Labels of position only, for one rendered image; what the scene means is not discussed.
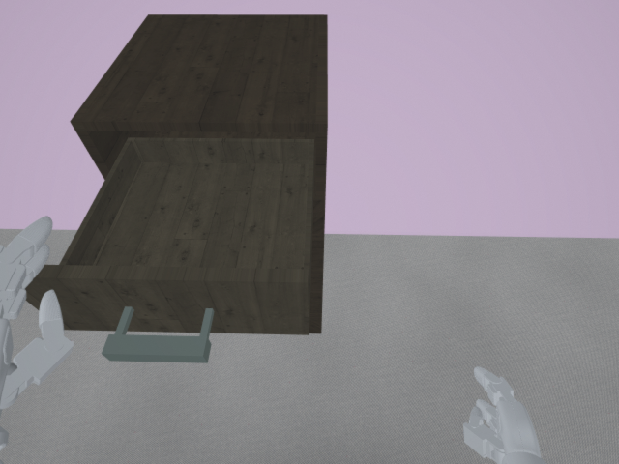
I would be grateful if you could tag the cabinet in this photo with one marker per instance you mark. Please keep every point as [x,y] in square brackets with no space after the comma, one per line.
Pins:
[261,76]

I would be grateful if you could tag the drawer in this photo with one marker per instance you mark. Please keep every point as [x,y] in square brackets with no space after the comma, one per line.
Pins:
[184,224]

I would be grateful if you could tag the robot left hand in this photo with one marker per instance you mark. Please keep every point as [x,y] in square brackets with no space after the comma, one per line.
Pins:
[20,262]

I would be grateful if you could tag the robot right hand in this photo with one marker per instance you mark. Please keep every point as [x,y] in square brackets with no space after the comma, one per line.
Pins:
[510,427]

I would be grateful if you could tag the handle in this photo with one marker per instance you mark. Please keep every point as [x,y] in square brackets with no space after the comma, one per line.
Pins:
[122,347]

